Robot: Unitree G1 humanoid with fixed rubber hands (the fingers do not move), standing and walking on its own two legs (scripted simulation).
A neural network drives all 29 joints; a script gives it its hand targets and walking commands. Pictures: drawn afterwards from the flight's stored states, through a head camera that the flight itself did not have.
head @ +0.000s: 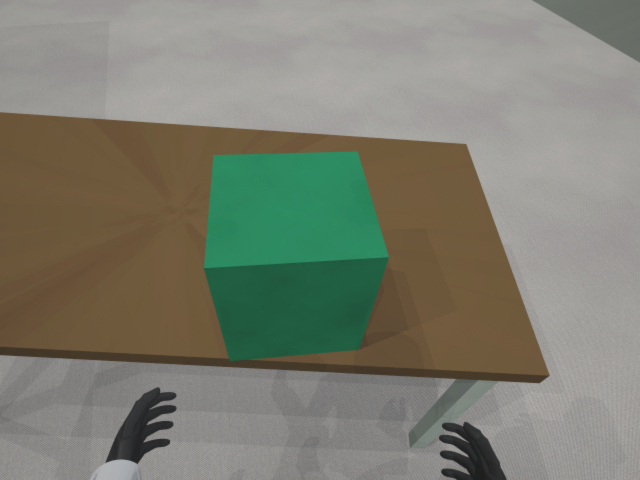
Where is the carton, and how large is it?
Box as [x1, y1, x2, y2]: [204, 151, 388, 360]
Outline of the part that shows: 357,151 213,155 204,269 230,360 358,349 388,256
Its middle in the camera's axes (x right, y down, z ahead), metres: -0.04 +0.03 +0.60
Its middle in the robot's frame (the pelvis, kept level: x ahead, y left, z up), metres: +0.43 +0.06 -0.01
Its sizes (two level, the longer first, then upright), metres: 0.210 0.200 0.250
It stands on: a table, 0.65 m high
